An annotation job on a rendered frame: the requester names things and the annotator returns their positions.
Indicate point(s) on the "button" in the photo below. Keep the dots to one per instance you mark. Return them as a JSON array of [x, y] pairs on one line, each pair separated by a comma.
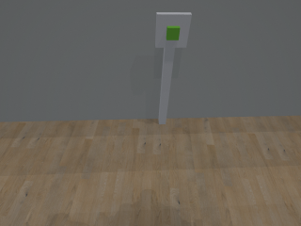
[[173, 32]]

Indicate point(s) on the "panel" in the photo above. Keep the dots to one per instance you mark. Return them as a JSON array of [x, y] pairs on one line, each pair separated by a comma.
[[163, 20]]

